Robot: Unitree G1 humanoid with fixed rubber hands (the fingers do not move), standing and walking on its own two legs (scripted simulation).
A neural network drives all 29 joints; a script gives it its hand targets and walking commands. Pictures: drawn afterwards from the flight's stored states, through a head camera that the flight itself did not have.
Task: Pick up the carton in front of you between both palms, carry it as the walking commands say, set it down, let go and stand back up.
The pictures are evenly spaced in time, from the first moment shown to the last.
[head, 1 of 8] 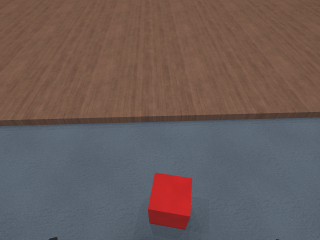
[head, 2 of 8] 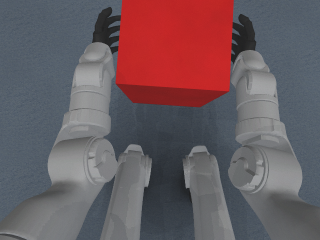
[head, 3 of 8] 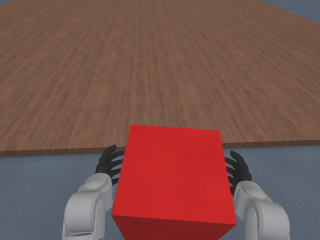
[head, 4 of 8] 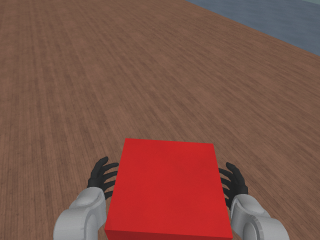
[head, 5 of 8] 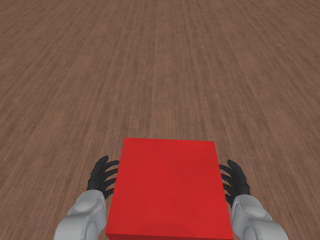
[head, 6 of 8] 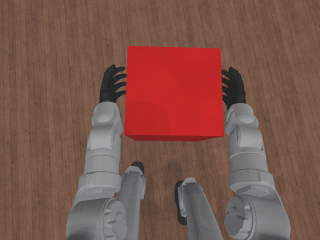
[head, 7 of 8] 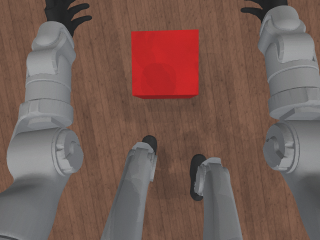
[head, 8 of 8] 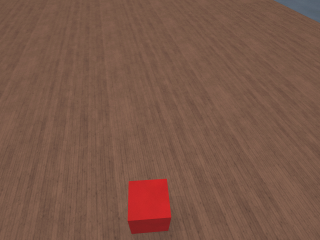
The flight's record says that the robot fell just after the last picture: no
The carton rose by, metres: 0.78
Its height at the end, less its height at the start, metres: +0.07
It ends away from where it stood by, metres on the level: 5.60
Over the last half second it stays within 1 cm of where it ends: yes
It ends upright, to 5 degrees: yes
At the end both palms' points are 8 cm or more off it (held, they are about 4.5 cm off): yes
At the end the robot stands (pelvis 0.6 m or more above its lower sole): yes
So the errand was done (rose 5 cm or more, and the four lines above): yes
